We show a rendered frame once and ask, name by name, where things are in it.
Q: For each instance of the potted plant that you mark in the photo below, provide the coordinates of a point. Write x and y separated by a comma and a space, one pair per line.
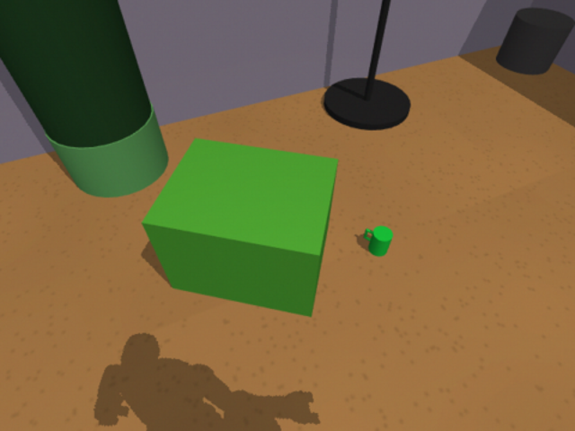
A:
74, 64

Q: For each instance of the coat stand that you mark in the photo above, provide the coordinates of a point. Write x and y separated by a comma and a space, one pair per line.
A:
367, 103

